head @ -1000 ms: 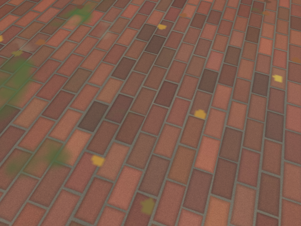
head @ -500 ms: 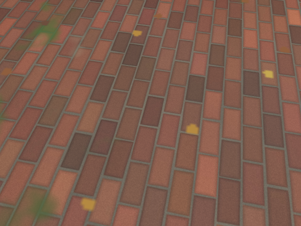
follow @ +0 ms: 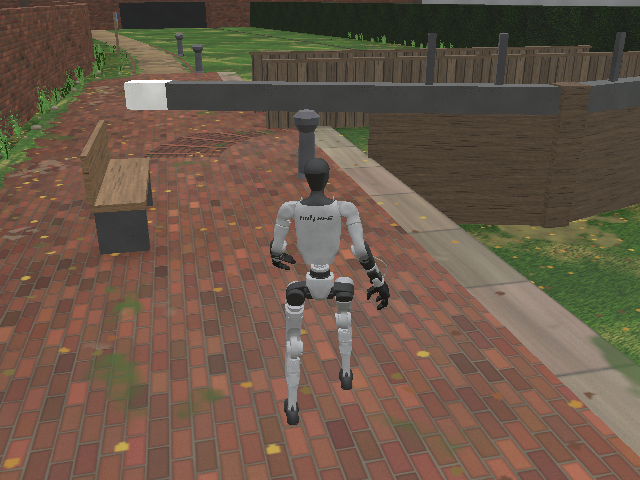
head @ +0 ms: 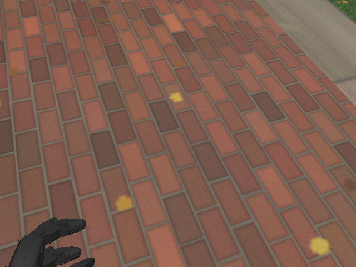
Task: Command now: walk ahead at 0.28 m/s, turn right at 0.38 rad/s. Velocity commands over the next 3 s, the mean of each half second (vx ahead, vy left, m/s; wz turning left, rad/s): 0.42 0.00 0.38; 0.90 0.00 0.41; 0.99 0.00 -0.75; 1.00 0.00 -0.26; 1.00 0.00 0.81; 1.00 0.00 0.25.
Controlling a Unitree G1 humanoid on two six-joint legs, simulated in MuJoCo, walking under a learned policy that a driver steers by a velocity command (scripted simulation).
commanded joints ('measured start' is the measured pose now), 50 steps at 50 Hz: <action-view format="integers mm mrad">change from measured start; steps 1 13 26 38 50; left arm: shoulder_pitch -81 71 195 163 56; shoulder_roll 42 77 181 94 71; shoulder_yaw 8 41 82 7 -17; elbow -80 104 184 106 122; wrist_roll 0 19 71 90 26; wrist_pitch -18 -34 -58 -32 -18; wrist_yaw -13 52 63 18 -1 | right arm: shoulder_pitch -51 -31 -322 -72 6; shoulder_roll -217 -76 -67 -125 -150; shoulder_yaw -61 -41 -46 -48 -33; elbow -36 -43 -154 -51 72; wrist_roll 28 28 -27 -13 -30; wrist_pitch -13 46 85 -7 -71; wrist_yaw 9 0 140 43 21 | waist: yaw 57 96 113 121 152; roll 217 -155 -74 103 139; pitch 1 -90 67 4 22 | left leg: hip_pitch -40 -548 -510 -40 232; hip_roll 158 69 53 82 81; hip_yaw -84 -153 -5 -495 13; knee -47 848 421 -195 -245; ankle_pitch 623 -16 88 -124 1309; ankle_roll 152 -24 127 283 99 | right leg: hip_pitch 180 429 527 -83 179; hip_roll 60 -277 -325 -125 104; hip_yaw -77 164 -206 -17 -215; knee -194 -720 -782 331 -207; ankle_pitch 50 -291 -427 -24 274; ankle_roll -20 -250 -88 3 -152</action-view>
